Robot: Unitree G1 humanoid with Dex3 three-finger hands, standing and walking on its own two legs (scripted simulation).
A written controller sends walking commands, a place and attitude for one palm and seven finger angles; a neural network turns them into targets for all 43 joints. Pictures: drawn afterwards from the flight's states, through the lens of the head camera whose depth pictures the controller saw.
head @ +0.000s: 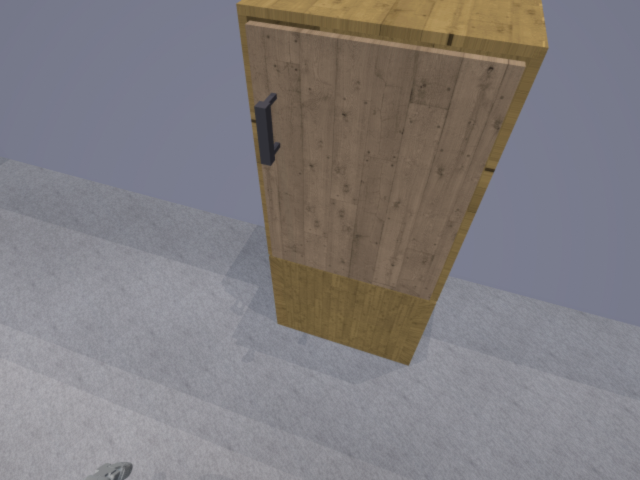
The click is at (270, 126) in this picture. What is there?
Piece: cupboard door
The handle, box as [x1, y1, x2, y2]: [254, 93, 279, 165]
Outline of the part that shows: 275,93 271,93 263,102 259,101 254,106 261,163 269,165 274,160 274,154 279,147 279,143 274,143 272,139 270,105 276,98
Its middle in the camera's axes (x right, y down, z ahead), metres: -0.10 -0.20 +0.72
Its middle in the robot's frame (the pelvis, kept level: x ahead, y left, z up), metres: +0.69 +0.14 +0.07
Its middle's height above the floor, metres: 0.84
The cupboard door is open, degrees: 0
